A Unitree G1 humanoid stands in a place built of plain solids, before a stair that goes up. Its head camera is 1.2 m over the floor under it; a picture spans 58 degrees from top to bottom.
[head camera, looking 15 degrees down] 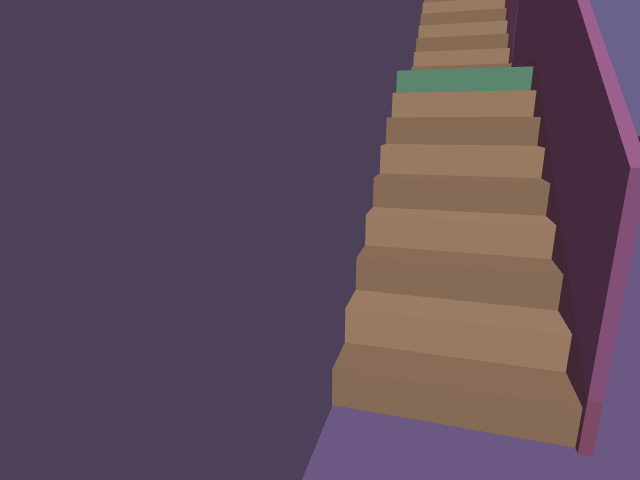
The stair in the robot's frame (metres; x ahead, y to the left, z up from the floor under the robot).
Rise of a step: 0.18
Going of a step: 0.25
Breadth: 0.97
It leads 16 degrees to the right of straight ahead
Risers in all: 9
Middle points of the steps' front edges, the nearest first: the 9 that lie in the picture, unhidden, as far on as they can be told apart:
1.53 -0.52 0.18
1.77 -0.58 0.36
2.00 -0.65 0.53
2.24 -0.72 0.71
2.48 -0.79 0.89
2.71 -0.85 1.07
2.95 -0.92 1.24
3.19 -0.99 1.42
3.43 -1.06 1.60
